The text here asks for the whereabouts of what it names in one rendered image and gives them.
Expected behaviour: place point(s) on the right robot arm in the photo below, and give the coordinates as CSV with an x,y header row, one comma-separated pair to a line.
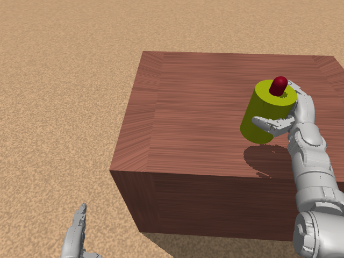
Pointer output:
x,y
319,226

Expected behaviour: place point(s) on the bottle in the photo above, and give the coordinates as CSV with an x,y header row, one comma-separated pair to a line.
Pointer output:
x,y
271,99

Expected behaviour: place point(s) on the left robot hand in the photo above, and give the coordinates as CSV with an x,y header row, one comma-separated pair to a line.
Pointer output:
x,y
75,235

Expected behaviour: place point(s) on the right robot hand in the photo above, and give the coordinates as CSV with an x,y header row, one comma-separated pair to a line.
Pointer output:
x,y
303,111

